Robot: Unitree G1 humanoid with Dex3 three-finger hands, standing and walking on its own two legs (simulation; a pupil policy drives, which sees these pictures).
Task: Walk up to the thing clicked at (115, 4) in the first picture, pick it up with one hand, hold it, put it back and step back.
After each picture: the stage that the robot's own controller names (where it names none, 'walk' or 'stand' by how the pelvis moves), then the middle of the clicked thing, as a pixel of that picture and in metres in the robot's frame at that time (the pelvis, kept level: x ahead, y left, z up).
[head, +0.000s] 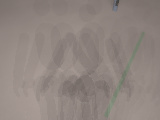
stand; (116, 2) +2.11 -0.61 -0.65
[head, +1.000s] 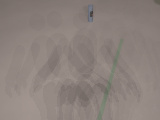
walk; (90, 13) +2.03 -0.09 -0.63
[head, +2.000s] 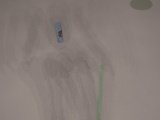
walk; (59, 33) +1.40 +0.24 -0.64
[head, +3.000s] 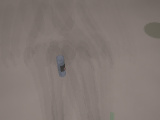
walk; (61, 66) +0.93 +0.19 -0.65
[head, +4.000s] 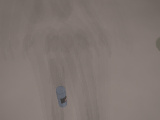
walk; (61, 97) +0.58 +0.15 -0.64
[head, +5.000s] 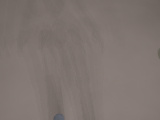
stand; out of the picture +0.37 +0.12 -0.63
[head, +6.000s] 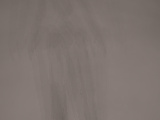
stand; out of the picture +0.33 +0.11 -0.66
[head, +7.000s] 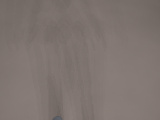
stand; out of the picture +0.35 +0.13 -0.65
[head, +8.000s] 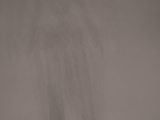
stand; out of the picture +0.32 +0.13 -0.66
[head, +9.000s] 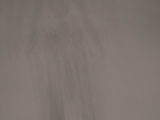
stand; out of the picture +0.32 +0.14 -0.66
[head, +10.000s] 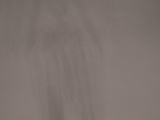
go down; out of the picture +0.31 +0.14 -0.66
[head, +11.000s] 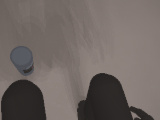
go down; (24, 63) +0.41 +0.16 -0.26
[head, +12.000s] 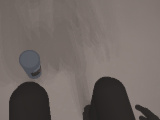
approach; (32, 67) +0.40 +0.16 -0.26
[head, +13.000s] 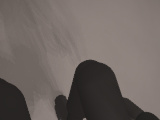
close in; out of the picture +0.39 +0.21 -0.16
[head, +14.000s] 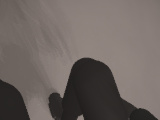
close; out of the picture +0.42 +0.22 -0.15
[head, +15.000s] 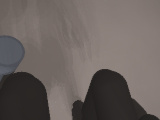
lift; (1, 67) +0.34 +0.23 -0.08
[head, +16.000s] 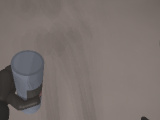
hold; (29, 88) +0.30 +0.15 +0.07
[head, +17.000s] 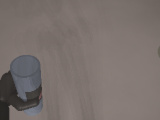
hold; (30, 90) +0.30 +0.16 +0.05
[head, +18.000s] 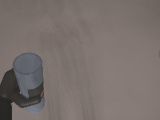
hold; (32, 87) +0.31 +0.16 +0.05
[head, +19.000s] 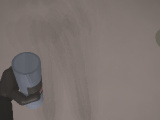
crouch; (31, 85) +0.33 +0.16 +0.00
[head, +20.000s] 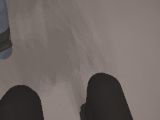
lower; out of the picture +0.48 +0.19 -0.04
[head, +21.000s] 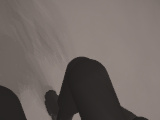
lower; out of the picture +0.44 +0.24 -0.17
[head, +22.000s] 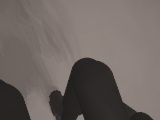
lower; out of the picture +0.42 +0.24 -0.16
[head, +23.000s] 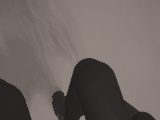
lower; out of the picture +0.42 +0.24 -0.16
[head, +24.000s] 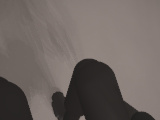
lower; out of the picture +0.41 +0.24 -0.16
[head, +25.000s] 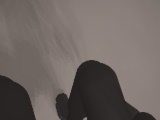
open; out of the picture +0.40 +0.22 -0.16
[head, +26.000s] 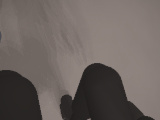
stand; out of the picture +0.40 +0.23 -0.17
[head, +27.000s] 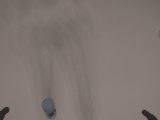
stand; (49, 109) +0.38 +0.15 -0.52
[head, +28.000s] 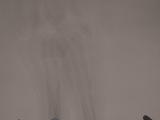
stand; out of the picture +0.36 +0.15 -0.60
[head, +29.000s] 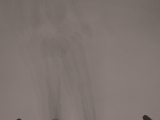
stand; out of the picture +0.36 +0.15 -0.60
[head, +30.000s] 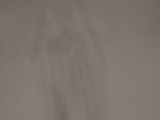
stand; out of the picture +0.39 +0.13 -0.65
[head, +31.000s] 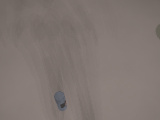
walk; (61, 102) +0.46 +0.14 -0.63
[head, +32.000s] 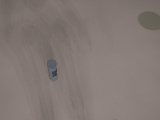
walk; (52, 71) +0.72 +0.16 -0.64
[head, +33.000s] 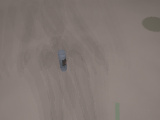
stand; (62, 61) +1.00 +0.20 -0.64
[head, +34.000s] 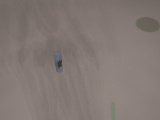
stand; (58, 62) +1.00 +0.20 -0.66
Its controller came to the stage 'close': yes
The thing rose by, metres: 0.69
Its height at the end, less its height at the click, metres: +0.00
